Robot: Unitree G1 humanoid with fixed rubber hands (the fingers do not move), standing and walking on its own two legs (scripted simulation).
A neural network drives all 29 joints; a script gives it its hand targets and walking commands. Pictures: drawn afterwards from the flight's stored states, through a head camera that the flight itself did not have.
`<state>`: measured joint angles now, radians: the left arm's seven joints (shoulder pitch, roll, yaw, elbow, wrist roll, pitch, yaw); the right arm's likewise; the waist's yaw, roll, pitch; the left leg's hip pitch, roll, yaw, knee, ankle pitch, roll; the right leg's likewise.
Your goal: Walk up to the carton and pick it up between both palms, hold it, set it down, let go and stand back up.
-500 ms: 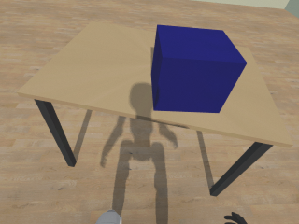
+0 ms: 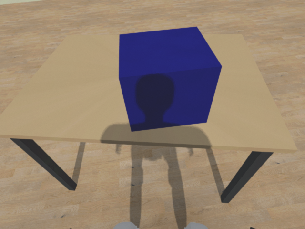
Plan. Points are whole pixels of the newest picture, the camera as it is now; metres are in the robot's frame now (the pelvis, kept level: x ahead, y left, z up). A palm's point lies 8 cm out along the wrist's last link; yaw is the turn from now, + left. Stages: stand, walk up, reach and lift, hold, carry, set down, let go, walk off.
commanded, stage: walk up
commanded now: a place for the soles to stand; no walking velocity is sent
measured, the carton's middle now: (163, 79) +0.57 -0.03 +0.07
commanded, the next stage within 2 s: none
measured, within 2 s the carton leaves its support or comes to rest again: neither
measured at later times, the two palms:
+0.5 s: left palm (58, 227) +0.15 +0.26 -0.06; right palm out of the picture +0.14 -0.25 -0.06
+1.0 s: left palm out of the picture +0.13 +0.26 -0.08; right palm out of the picture +0.10 -0.27 -0.07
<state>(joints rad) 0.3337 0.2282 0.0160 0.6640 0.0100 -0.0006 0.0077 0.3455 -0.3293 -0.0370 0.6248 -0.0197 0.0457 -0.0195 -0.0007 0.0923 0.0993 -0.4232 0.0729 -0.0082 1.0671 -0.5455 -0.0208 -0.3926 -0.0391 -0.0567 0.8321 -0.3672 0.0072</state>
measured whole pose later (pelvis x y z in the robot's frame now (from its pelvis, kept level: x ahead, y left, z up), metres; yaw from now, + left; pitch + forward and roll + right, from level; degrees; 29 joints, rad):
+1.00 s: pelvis +0.05 -0.01 +0.02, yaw -3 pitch -2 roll +1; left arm 0.38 0.29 0.05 0.67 0.03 0.00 -0.02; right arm 0.36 -0.25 -0.02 0.69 -0.04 -0.01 0.00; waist -0.02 -0.04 0.03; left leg -0.21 0.03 0.10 0.63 -0.39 0.01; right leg -0.36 -0.03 -0.02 0.78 -0.47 0.00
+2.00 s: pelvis +0.12 -0.02 +0.03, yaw +0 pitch -2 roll -1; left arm 0.27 0.26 0.01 0.67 0.01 0.01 -0.01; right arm 0.25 -0.25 0.00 0.68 0.00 0.01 0.01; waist 0.00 0.00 0.06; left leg -0.28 0.02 0.01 0.59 -0.28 0.00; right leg -0.17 0.00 -0.10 0.55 -0.35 -0.02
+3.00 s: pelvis +0.13 -0.01 +0.03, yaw +2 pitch -2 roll -1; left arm 0.32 0.25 0.01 0.73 0.02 0.01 0.00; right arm 0.28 -0.24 -0.01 0.72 0.00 0.00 0.00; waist 0.01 -0.01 0.05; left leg -0.27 -0.02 -0.02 0.61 -0.30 0.03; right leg -0.13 -0.03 -0.13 0.53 -0.37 0.01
